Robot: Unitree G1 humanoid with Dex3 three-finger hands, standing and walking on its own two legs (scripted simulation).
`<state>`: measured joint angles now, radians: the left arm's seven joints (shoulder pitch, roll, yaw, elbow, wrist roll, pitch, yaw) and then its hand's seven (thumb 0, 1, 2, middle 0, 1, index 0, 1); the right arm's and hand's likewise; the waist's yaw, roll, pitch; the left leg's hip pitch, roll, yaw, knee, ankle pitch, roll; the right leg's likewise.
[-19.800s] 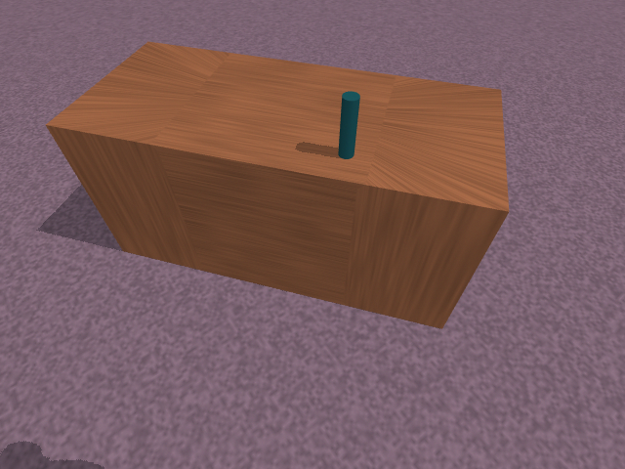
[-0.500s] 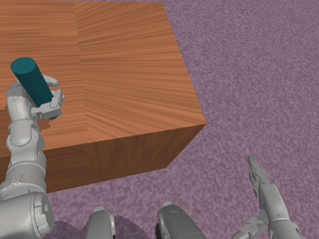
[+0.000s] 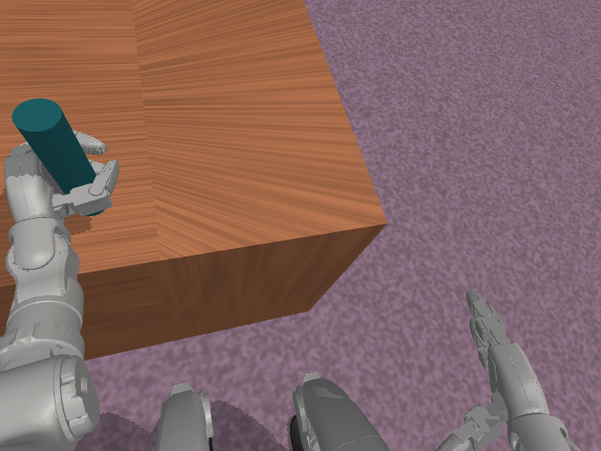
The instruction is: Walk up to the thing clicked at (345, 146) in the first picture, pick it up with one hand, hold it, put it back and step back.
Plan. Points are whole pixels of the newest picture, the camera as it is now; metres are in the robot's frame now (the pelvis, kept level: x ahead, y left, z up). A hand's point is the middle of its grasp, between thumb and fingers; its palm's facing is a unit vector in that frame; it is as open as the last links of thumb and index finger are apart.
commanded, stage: open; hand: left
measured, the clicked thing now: (69, 166) +0.48 +0.20 +0.03
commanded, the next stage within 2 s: withdraw in 0.26 s
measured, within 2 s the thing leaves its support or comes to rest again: neither
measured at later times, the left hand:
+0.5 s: hand (85, 173) +0.49 +0.19 +0.01, palm faces +0.14 -0.99 +0.00, open 12.6 cm
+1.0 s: hand out of the picture +0.48 +0.26 +0.12, palm faces +0.17 -0.97 -0.17, open 16.4 cm
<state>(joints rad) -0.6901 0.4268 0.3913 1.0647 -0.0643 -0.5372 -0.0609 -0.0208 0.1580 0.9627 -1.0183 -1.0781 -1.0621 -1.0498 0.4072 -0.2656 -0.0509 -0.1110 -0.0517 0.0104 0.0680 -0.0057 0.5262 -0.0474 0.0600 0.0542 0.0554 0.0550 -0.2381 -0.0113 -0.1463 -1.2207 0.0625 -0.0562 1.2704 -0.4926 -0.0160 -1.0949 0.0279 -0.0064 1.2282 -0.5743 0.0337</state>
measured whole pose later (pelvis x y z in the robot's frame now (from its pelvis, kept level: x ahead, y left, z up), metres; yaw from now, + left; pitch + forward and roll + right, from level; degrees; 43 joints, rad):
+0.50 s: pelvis +0.00 +0.00 +0.00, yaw +0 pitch +25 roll -4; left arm -0.67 0.43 0.42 1.03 -0.06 -0.52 -0.08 0.00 -0.09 0.29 -0.48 -0.35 -0.48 -0.36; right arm 0.42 -0.27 -0.04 -0.14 -0.05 0.03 0.06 -0.01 0.52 -0.05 0.06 0.06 0.06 0.06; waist -0.24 -0.01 -0.15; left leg -1.21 0.07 -0.05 1.27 -0.50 -0.02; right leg -1.09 0.03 0.00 1.23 -0.58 0.03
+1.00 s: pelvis +0.02 +0.00 +0.05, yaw +0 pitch +18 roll -2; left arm -0.72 0.57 0.40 1.04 -0.01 -0.17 -0.15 0.00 -0.39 0.12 -0.15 -0.11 -0.15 -0.12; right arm 0.42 -0.25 -0.01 0.01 0.02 0.10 0.03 -0.01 0.54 -0.05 0.06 0.06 0.06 0.06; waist -0.14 0.02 -0.14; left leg -0.90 0.06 -0.01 1.01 -0.42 -0.01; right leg -0.80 0.02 0.03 0.97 -0.49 0.04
